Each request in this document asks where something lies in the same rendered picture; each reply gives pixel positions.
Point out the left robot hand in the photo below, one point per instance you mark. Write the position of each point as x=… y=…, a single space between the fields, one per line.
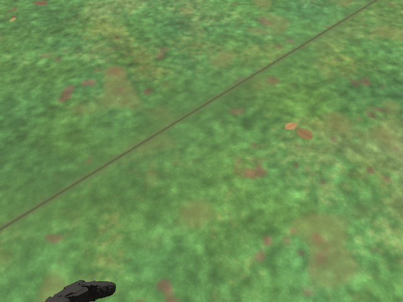
x=81 y=291

